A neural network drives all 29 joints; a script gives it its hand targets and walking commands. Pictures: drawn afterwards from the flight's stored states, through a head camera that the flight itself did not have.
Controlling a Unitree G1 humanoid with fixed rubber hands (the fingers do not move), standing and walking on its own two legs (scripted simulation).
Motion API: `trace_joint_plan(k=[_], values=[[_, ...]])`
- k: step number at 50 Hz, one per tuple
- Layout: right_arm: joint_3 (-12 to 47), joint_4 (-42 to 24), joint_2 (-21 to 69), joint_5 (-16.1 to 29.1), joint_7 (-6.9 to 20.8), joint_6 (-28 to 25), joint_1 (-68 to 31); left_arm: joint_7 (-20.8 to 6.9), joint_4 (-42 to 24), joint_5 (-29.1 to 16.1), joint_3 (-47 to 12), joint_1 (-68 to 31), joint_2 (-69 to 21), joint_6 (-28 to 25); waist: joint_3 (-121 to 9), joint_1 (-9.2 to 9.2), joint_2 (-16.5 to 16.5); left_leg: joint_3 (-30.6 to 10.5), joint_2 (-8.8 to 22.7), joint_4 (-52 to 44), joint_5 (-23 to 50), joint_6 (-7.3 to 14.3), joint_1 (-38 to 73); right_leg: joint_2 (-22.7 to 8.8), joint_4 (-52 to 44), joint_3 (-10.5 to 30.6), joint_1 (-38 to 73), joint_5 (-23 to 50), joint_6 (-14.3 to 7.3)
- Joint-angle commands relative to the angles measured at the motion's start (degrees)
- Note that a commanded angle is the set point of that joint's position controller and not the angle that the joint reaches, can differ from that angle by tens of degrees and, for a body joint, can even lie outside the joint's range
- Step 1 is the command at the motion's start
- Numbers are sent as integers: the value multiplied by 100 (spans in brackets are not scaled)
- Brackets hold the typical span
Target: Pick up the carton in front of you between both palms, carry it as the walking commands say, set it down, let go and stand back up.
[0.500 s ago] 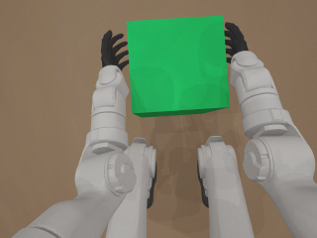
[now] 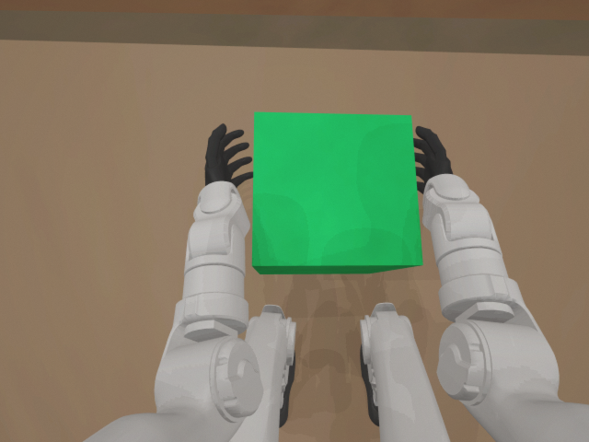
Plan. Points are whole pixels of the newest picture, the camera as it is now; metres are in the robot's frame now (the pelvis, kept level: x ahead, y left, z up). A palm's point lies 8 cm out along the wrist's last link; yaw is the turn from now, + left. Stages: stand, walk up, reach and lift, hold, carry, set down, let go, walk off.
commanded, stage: reach and lift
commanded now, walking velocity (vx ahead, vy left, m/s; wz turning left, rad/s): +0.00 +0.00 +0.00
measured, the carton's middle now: (322, 208) +0.44 +0.00 -0.13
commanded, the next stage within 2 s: hold in 1.86 s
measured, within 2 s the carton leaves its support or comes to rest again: neither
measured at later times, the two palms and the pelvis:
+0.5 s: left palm (167, 143) +0.41 +0.14 +0.14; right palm (488, 153) +0.40 -0.15 +0.11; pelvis +0.06 -0.01 +0.15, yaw +0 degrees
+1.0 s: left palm (75, 77) +0.38 +0.14 +0.26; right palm out of the picture +0.36 -0.15 +0.24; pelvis +0.07 +0.00 +0.21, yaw -1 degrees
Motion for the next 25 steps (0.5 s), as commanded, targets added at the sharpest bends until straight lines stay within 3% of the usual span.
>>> trace_joint_plan(k=[1, 2, 3, 4, 5, 6, 7, 8, 9, 10, 11, 12, 13, 14, 15, 16, 17, 18, 19, 20, 21, 22, 23, 24, 25], values=[[2612, -515, 6382, 933, 1608, -344, -3859, -1792, 1146, -678, -3286, -2913, -5854, 388, -4141, -95, -426, 419, -597, -1623, 587, 32, 2682, 743, -1537, -526, 3502, 514, -190], [2879, -532, 6453, 943, 1580, -391, -3768, -1831, 1015, -788, -3508, -2989, -5921, 341, -4327, -161, -422, 411, -619, -1723, 441, 29, 3034, 731, -1617, -495, 3423, 480, -174], [2655, -632, 5832, 958, 1575, -457, -3907, -1821, 1212, -1037, -3553, -2782, -6148, 455, -4190, -320, 37, 286, -578, -1825, 692, -39, 3253, 660, -1619, -512, 3759, 611, -288], [2730, -670, 6386, 911, 1571, -491, -3680, -1805, 995, -769, -3632, -2775, -6158, 400, -4432, 12, -83, 263, -586, -1865, 975, -7, 3417, 695, -1620, -459, 3751, 854, -213], [2644, -837, 5894, 856, 1542, -533, -3661, -1834, 1631, -710, -3302, -2268, -6400, 448, -4280, -311, 36, 301, -586, -1943, 889, -75, 3415, 607, -1842, -375, 3993, 815, -277], [2619, -370, 6057, 830, 1590, -470, -3329, -1858, 1299, -707, -3373, -2457, -6168, 376, -4025, -38, 16, 259, -559, -2091, 920, -92, 3430, 635, -2018, -325, 4131, 878, -307], [2719, -441, 6307, 794, 1564, -443, -3095, -1874, 1098, -685, -3360, -2321, -6284, 324, -3951, -223, -171, 219, -547, -2151, 931, -15, 3525, 661, -2115, -345, 4061, 961, -267], [2887, -499, 6396, 932, 1573, -459, -2929, -1860, 1048, -794, -3548, -2387, -6038, 307, -4147, -150, -214, 198, -479, -2291, 1174, 5, 3969, 657, -2105, -336, 4396, 1149, -249], [2954, -885, 6507, 872, 1555, -557, -2941, -1869, 1067, -776, -3644, -2059, -6170, 288, -4336, -266, -462, 169, -577, -2304, 1349, 17, 3970, 618, -2398, -322, 4697, 1444, -197], [2763, -767, 6407, 889, 1536, -507, -2958, -1862, 1159, -868, -3502, -2001, -6201, 313, -4057, -144, -581, 120, -582, -2503, 1199, 51, 3712, 601, -2422, -244, 5112, 1383, -209], [2941, -662, 6485, 907, 1516, -426, -2683, -1883, 1348, -578, -3314, -1500, -5972, 353, -3648, 207, -530, 161, -566, -2727, 1154, 66, 3928, 553, -2573, -212, 5124, 1253, -195], [2847, -631, 6316, 641, 1506, -391, -2647, -1934, 1465, -425, -3164, -1594, -5888, 389, -3236, -96, -501, 237, -582, -2777, 786, 113, 3931, 579, -2830, -241, 4899, 883, -151], [2926, -819, 6383, 669, 1475, -376, -2718, -1997, 1392, -542, -3253, -1397, -5877, 385, -3056, -46, -680, 162, -515, -2887, 686, 121, 3894, 542, -2936, -188, 5275, 789, -137], [3003, -771, 6446, 837, 1416, -387, -2813, -2029, 1580, -287, -2953, -1244, -5909, 418, -3012, 329, -477, 203, -490, -2939, 760, 228, 3843, 466, -3053, -10, 5367, 787, -142], [2995, -971, 6509, 770, 1409, -429, -2497, -2007, 1231, -350, -3196, -1095, -6088, 347, -3071, -68, -552, 106, -476, -3211, 1197, 197, 4352, 558, -3191, -126, 5539, 1239, -124], [2973, -848, 6366, 753, 1375, -443, -2107, -2068, 1159, -448, -3430, -1164, -6260, 339, -3311, -105, -118, 75, -494, -3171, 1593, 118, 4640, 501, -3322, 45, 5852, 1672, -243], [3100, -992, 6578, 973, 1368, -470, -2044, -2055, 1055, -676, -3593, -1083, -5954, 308, -3406, 7, -409, 9, -448, -3384, 1688, 138, 4944, 525, -3361, -7, 6151, 1890, -184], [3228, -1010, 6419, 872, 1363, -489, -2084, -2061, 898, -590, -3657, -911, -5777, 287, -3190, 57, -483, 8, -434, -3415, 2016, 109, 4959, 506, -3383, -56, 5813, 2043, -206], [3128, -873, 6728, 765, 1316, -453, -1727, -2078, 919, -469, -3682, -957, -5774, 310, -3151, 31, -372, 131, -498, -3585, 1964, 59, 5003, 504, -3703, 152, 6594, 2387, -193], [3409, -1452, 6467, 996, 1335, -525, -1987, -2061, 760, -585, -3768, -683, -5911, 290, -3307, -123, -365, -88, -438, -3656, 2258, 145, 5612, 537, -3578, -71, 6378, 2278, -207], [3635, -1525, 6588, 920, 1302, -464, -1760, -2096, 1172, -479, -3533, -151, -5924, 345, -3145, 9, -581, 9, -428, -3854, 2095, 126, 5734, 477, -3929, 10, 6758, 2259, -140], [3432, -1185, 6322, 765, 1256, -437, -1521, -2144, 968, -622, -3679, -357, -6020, 312, -3020, -243, -465, -142, -356, -3992, 2085, 142, 5618, 463, -4044, 4, 6788, 2289, -215], [3461, -1645, 6308, 781, 1271, -492, -1450, -2154, 830, -628, -3881, -461, -6190, 359, -2815, -336, -193, -143, -428, -4109, 2089, 92, 5819, 444, -4236, 117, 7077, 2267, -277], [3569, -1370, 6680, 891, 1271, -378, -1046, -2139, 847, -509, -3854, -128, -6056, 358, -2669, 10, -419, -178, -307, -4308, 2168, 171, 6158, 471, -4425, 90, 7121, 2132, -224], [3531, -1552, 6569, 837, 1270, -404, -1394, -2144, 1030, -369, -3743, -37, -5598, 392, -2587, 24, -285, -117, -357, -4550, 2436, 155, 5834, 439, -4421, 208, 7527, 2832, -224]])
